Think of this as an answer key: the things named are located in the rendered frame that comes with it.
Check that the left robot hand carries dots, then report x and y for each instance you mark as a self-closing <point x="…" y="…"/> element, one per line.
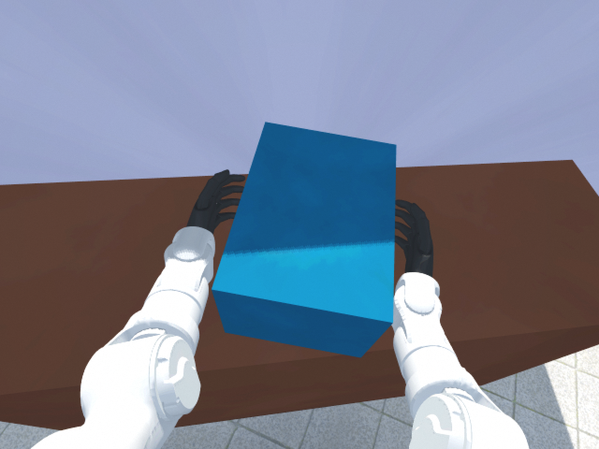
<point x="205" y="213"/>

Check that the right robot upper arm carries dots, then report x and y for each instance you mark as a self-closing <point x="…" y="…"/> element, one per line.
<point x="447" y="421"/>

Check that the pedestal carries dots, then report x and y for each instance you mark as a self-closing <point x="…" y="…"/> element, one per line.
<point x="515" y="254"/>

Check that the carton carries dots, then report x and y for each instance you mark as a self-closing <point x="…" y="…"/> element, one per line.
<point x="309" y="260"/>

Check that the left robot upper arm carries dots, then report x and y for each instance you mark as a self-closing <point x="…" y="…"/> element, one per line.
<point x="133" y="395"/>

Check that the left robot forearm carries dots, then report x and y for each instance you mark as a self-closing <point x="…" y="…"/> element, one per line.
<point x="178" y="298"/>

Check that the right robot hand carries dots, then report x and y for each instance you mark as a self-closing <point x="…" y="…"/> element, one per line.
<point x="418" y="249"/>

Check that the right robot forearm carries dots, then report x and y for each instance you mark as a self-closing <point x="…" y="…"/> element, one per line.
<point x="427" y="361"/>

